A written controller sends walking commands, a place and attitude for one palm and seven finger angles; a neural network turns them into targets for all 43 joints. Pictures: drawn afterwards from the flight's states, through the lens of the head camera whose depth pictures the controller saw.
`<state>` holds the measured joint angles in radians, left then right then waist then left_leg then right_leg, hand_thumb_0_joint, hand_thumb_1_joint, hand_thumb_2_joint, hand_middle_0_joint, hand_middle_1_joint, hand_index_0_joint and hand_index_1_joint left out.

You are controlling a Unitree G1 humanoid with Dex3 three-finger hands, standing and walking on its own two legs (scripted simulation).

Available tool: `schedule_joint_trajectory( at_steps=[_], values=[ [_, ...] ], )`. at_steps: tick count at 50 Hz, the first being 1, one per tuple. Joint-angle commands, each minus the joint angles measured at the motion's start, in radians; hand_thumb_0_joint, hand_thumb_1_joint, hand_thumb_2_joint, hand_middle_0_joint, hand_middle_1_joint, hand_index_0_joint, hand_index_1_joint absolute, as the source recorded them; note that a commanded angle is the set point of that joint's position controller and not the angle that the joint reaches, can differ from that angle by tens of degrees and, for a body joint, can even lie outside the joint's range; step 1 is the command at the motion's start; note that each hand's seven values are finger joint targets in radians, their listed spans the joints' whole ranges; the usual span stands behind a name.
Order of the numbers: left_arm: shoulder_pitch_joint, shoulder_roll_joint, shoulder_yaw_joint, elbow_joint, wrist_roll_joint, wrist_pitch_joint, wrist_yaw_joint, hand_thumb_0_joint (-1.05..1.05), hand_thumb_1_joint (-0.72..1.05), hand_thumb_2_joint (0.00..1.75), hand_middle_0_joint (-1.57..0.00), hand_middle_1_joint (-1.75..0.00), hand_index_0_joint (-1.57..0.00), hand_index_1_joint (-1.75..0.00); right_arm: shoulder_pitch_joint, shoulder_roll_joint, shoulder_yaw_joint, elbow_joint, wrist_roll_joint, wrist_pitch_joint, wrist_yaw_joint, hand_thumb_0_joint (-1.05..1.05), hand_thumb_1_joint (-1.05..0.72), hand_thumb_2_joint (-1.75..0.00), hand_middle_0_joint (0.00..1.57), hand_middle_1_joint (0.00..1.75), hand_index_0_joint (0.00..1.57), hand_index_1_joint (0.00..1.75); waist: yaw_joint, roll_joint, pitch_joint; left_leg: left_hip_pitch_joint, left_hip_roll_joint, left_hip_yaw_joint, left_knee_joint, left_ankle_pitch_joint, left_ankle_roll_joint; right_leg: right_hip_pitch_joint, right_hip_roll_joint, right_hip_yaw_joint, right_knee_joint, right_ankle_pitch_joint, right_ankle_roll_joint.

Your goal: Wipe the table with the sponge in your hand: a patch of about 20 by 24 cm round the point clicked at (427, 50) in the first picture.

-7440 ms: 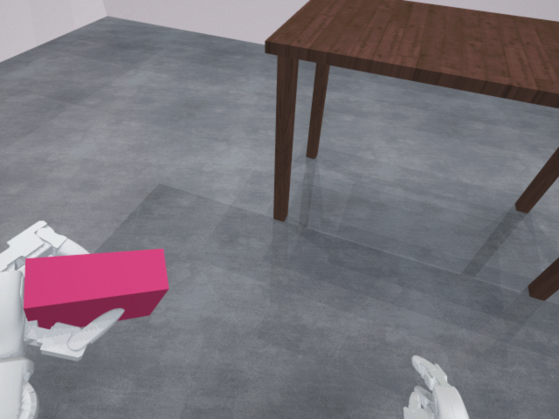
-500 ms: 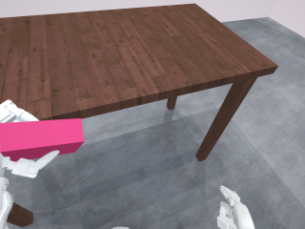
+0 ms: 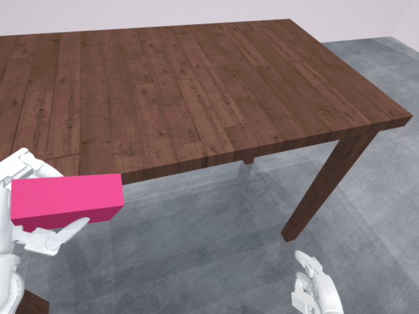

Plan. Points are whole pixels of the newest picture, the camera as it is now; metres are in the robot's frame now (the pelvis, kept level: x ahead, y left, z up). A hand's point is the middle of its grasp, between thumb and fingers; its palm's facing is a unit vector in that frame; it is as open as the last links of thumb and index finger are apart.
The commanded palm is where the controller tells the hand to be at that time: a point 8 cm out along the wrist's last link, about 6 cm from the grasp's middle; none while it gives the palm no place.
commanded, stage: shuffle to correct the standing spot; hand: left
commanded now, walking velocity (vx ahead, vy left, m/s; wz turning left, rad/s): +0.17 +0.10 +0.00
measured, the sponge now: (85, 202) +0.23 +0.22 +0.14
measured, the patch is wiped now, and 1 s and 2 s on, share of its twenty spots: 0.00 0.00 0.00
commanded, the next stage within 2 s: come to a stop and stand still in 0.64 s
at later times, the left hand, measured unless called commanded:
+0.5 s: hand (93, 160) +0.29 +0.22 +0.17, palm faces +0.32 -0.82 -0.47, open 9.3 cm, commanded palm +0.23 +0.27 +0.18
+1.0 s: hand (46, 140) +0.32 +0.31 +0.17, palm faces +0.44 -0.82 -0.37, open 9.3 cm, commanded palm +0.25 +0.34 +0.18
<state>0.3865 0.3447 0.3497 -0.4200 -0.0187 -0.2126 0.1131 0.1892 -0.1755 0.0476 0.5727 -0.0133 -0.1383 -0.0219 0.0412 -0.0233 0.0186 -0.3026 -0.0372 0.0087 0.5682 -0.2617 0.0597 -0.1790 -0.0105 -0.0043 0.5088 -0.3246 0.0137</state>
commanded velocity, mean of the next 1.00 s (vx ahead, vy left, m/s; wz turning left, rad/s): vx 0.07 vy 0.06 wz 0.00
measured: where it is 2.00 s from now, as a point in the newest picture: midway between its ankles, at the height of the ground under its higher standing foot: outside the picture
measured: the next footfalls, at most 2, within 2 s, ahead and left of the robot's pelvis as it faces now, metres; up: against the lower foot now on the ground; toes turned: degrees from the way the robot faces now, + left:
right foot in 0.48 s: +0.15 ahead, -0.05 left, +0.00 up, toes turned +0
left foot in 0.82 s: +0.20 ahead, +0.20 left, +0.00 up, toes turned +3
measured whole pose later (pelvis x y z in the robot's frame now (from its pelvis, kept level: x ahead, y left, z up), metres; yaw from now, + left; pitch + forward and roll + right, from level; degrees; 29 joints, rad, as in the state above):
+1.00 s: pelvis +0.10 +0.05 -0.01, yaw +0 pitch -3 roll +0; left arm 0.38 0.36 0.40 -0.48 -0.03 -0.19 0.13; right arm 0.18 -0.13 0.03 0.57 0.00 -0.13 -0.02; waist 0.01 -0.03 0.09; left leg -0.33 0.06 0.04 0.61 -0.22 -0.03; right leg -0.26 0.00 -0.04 0.64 -0.31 -0.01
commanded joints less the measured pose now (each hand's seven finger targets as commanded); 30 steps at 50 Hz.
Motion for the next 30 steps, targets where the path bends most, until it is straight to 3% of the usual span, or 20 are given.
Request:
schedule_joint_trajectory(
  at_steps=[1, 5, 8, 10, 11, 12, 13, 14, 15, 16, 17, 18, 20, 22, 23, 24, 25, 26, 28, 30],
  values=[
    [-0.108, 0.184, 0.12, -0.245, -0.02, -0.077, 0.02, 0.0, 0.1, 1.3, -1.2, -1.6, -1.2, -1.6, -0.064, -0.153, -0.075, -0.156, 0.009, -0.031, -0.014, 0.0, -0.9, -0.9, 0.2, 0.3, 0.2, 0.3, -0.029, 0.11, -0.167, 0.097, 0.12, -0.101, -0.078, 0.149, 0.001, 0.005, -0.014, 0.026, 0.016, 0.213, -0.071],
    [-0.079, 0.182, 0.117, -0.242, -0.025, -0.078, 0.021, 0.0, 0.1, 1.3, -1.2, -1.6, -1.2, -1.6, -0.065, -0.147, -0.081, -0.165, 0.021, -0.014, -0.007, 0.0, -0.9, -0.9, 0.2, 0.3, 0.2, 0.3, -0.032, 0.032, -0.164, 0.044, 0.077, -0.026, 0.057, 0.227, -0.012, 0.061, -0.087, 0.119, 0.015, 0.355, -0.103],
    [-0.075, 0.217, 0.149, -0.227, -0.028, -0.083, 0.029, 0.0, 0.1, 1.3, -1.2, -1.6, -1.2, -1.6, -0.073, -0.145, -0.086, -0.161, 0.027, 0.003, -0.003, 0.0, -0.9, -0.9, 0.2, 0.3, 0.2, 0.3, -0.03, -0.057, -0.119, -0.063, 0.033, 0.034, 0.156, 0.166, -0.029, 0.114, -0.175, 0.22, -0.007, 0.453, -0.141],
    [-0.082, 0.221, 0.157, -0.239, -0.029, -0.091, 0.033, 0.0, 0.1, 1.3, -1.2, -1.6, -1.2, -1.6, -0.071, -0.145, -0.089, -0.159, 0.03, 0.014, 0.001, 0.0, -0.9, -0.9, 0.2, 0.3, 0.2, 0.3, -0.029, -0.052, -0.11, -0.06, 0.032, 0.04, 0.117, 0.167, -0.028, 0.129, -0.192, 0.206, 0.041, 0.49, -0.143],
    [-0.08, 0.226, 0.166, -0.246, -0.031, -0.094, 0.033, 0.0, 0.1, 1.3, -1.2, -1.6, -1.2, -1.6, -0.071, -0.145, -0.091, -0.157, 0.03, 0.019, 0.001, 0.0, -0.9, -0.9, 0.2, 0.3, 0.2, 0.3, -0.038, -0.009, -0.114, 0.018, 0.038, 0.026, 0.054, 0.216, -0.017, 0.074, -0.164, 0.162, 0.09, 0.488, -0.12],
    [-0.066, 0.23, 0.177, -0.261, -0.036, -0.098, 0.032, 0.0, 0.1, 1.3, -1.2, -1.6, -1.2, -1.6, -0.059, -0.149, -0.094, -0.155, 0.03, 0.023, -0.001, 0.0, -0.9, -0.9, 0.2, 0.3, 0.2, 0.3, -0.057, 0.07, -0.141, 0.152, 0.063, -0.025, -0.012, 0.319, 0.01, -0.018, -0.099, 0.069, 0.189, 0.482, -0.075],
    [-0.06, 0.234, 0.183, -0.295, -0.044, -0.103, 0.028, 0.0, 0.1, 1.3, -1.2, -1.6, -1.2, -1.6, -0.065, -0.158, -0.096, -0.167, 0.034, 0.016, -0.005, 0.0, -0.9, -0.9, 0.2, 0.3, 0.2, 0.3, -0.065, 0.221, -0.163, 0.31, 0.13, -0.15, -0.057, 0.501, 0.049, -0.172, -0.011, -0.029, 0.347, 0.399, -0.022],
    [-0.05, 0.225, 0.168, -0.322, -0.044, -0.108, 0.025, 0.0, 0.1, 1.3, -1.2, -1.6, -1.2, -1.6, -0.04, -0.148, -0.101, -0.161, 0.02, 0.015, 0.001, 0.0, -0.9, -0.9, 0.2, 0.3, 0.2, 0.3, -0.075, 0.309, -0.186, 0.452, 0.222, -0.315, -0.114, 0.641, 0.099, -0.358, 0.029, -0.059, 0.491, 0.018, -0.006],
    [-0.045, 0.202, 0.147, -0.324, -0.04, -0.103, 0.019, 0.0, 0.1, 1.3, -1.2, -1.6, -1.2, -1.6, -0.042, -0.142, -0.106, -0.169, 0.007, 0.01, 0.01, 0.0, -0.9, -0.9, 0.2, 0.3, 0.2, 0.3, -0.071, 0.276, -0.154, 0.455, 0.289, -0.39, -0.15, 0.622, 0.138, -0.436, 0.031, -0.035, 0.549, -0.211, -0.022],
    [-0.031, 0.201, 0.147, -0.306, -0.035, -0.093, 0.018, 0.0, 0.1, 1.3, -1.2, -1.6, -1.2, -1.6, -0.04, -0.149, -0.113, -0.165, 0.005, 0.01, 0.008, 0.0, -0.9, -0.9, 0.2, 0.3, 0.2, 0.3, -0.065, 0.19, -0.112, 0.404, 0.301, -0.36, -0.16, 0.568, 0.152, -0.448, 0.004, -0.026, 0.528, -0.237, -0.029],
    [-0.011, 0.188, 0.143, -0.304, -0.032, -0.086, 0.018, 0.0, 0.1, 1.3, -1.2, -1.6, -1.2, -1.6, -0.033, -0.159, -0.118, -0.166, 0.014, 0.008, 0.009, 0.0, -0.9, -0.9, 0.2, 0.3, 0.2, 0.3, -0.057, 0.153, -0.09, 0.348, 0.284, -0.296, -0.155, 0.543, 0.148, -0.42, -0.013, -0.04, 0.458, -0.203, -0.029],
    [0.004, 0.2, 0.156, -0.32, -0.033, -0.085, 0.021, 0.0, 0.1, 1.3, -1.2, -1.6, -1.2, -1.6, -0.042, -0.156, -0.114, -0.17, 0.021, 0.001, 0.005, 0.0, -0.9, -0.9, 0.2, 0.3, 0.2, 0.3, -0.046, 0.173, -0.1, 0.345, 0.251, -0.206, -0.138, 0.563, 0.126, -0.377, -0.013, -0.074, 0.37, -0.135, -0.027],
    [0.03, 0.184, 0.141, -0.309, -0.027, -0.085, 0.024, 0.0, 0.1, 1.3, -1.2, -1.6, -1.2, -1.6, -0.052, -0.155, -0.098, -0.173, 0.02, -0.003, 0.003, 0.0, -0.9, -0.9, 0.2, 0.3, 0.2, 0.3, -0.041, 0.22, -0.095, 0.16, 0.2, -0.113, -0.129, 0.498, 0.072, -0.16, -0.004, -0.132, 0.189, -0.025, -0.029],
    [0.052, 0.208, 0.172, -0.261, -0.026, -0.088, 0.03, 0.0, 0.1, 1.3, -1.2, -1.6, -1.2, -1.6, -0.063, -0.16, -0.093, -0.164, 0.021, -0.001, -0.003, 0.0, -0.9, -0.9, 0.2, 0.3, 0.2, 0.3, -0.016, 0.153, -0.144, -0.058, 0.159, -0.053, 0.034, 0.349, 0.035, 0.174, -0.01, -0.141, -0.032, 0.158, -0.041],
    [0.079, 0.233, 0.188, -0.237, -0.024, -0.089, 0.033, 0.0, 0.1, 1.3, -1.2, -1.6, -1.2, -1.6, -0.073, -0.153, -0.092, -0.167, 0.026, 0.002, -0.007, 0.0, -0.9, -0.9, 0.2, 0.3, 0.2, 0.3, -0.008, 0.024, -0.187, -0.196, 0.1, 0.017, 0.244, 0.23, 0.008, 0.336, -0.126, 0.011, -0.054, 0.237, -0.09],
    [0.051, 0.261, 0.225, -0.237, -0.036, -0.095, 0.039, 0.0, 0.1, 1.3, -1.2, -1.6, -1.2, -1.6, -0.071, -0.148, -0.106, -0.175, 0.022, 0.006, -0.006, 0.0, -0.9, -0.9, 0.2, 0.3, 0.2, 0.3, -0.013, -0.17, -0.232, -0.389, 0.006, 0.049, 0.532, -0.087, -0.027, 0.412, -0.373, 0.384, -0.112, 0.297, -0.212],
    [0.061, 0.252, 0.241, -0.199, -0.048, -0.099, 0.039, 0.0, 0.1, 1.3, -1.2, -1.6, -1.2, -1.6, -0.051, -0.177, -0.12, -0.161, 0.013, 0.007, -0.004, 0.0, -0.9, -0.9, 0.2, 0.3, 0.2, 0.3, -0.015, -0.143, -0.177, -0.437, 0.033, -0.058, 0.705, -0.257, -0.049, 0.281, -0.478, 0.551, -0.183, 0.186, -0.269],
    [0.049, 0.234, 0.214, -0.234, -0.05, -0.101, 0.031, 0.0, 0.1, 1.3, -1.2, -1.6, -1.2, -1.6, -0.038, -0.183, -0.128, -0.152, 0.017, 0.019, 0.008, 0.0, -0.9, -0.9, 0.2, 0.3, 0.2, 0.3, -0.013, -0.112, -0.112, -0.446, 0.072, -0.122, 0.781, -0.24, -0.06, 0.167, -0.486, 0.575, -0.205, 0.052, -0.279],
    [0.025, 0.236, 0.195, -0.272, -0.03, -0.112, 0.028, 0.0, 0.1, 1.3, -1.2, -1.6, -1.2, -1.6, -0.051, -0.162, -0.106, -0.128, 0.017, 0.041, 0.019, 0.0, -0.9, -0.9, 0.2, 0.3, 0.2, 0.3, -0.028, 0.001, -0.053, -0.436, 0.143, -0.158, 0.745, -0.177, -0.063, 0.063, -0.434, 0.391, -0.165, 0.159, -0.246],
    [0.014, 0.216, 0.182, -0.256, -0.021, -0.111, 0.033, 0.0, 0.1, 1.3, -1.2, -1.6, -1.2, -1.6, -0.059, -0.143, -0.09, -0.116, 0.01, 0.049, 0.014, 0.0, -0.9, -0.9, 0.2, 0.3, 0.2, 0.3, -0.03, -0.041, -0.068, -0.326, 0.15, -0.082, 0.62, -0.081, -0.07, -0.036, -0.347, 0.192, -0.166, 0.272, -0.191]
  ],
)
